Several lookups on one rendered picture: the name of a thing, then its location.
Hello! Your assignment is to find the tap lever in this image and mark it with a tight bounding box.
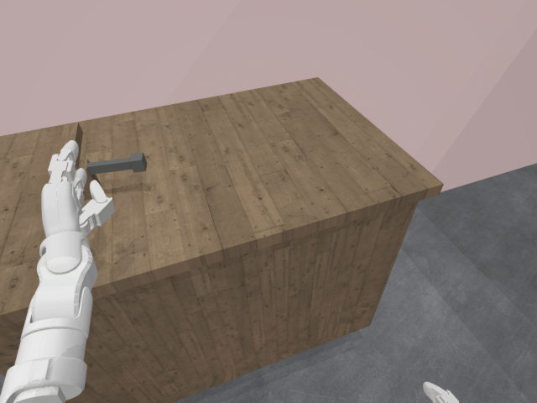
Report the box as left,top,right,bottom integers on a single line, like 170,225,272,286
87,152,147,175

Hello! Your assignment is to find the left robot forearm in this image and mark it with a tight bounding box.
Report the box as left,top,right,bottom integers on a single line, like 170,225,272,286
0,231,98,403

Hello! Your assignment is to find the counter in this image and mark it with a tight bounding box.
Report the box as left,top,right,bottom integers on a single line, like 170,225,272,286
0,77,444,403

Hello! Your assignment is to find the robot left hand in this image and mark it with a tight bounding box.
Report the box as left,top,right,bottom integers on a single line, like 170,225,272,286
41,140,115,238

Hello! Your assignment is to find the robot right hand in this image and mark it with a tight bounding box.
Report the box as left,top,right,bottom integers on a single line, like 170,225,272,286
423,382,459,403

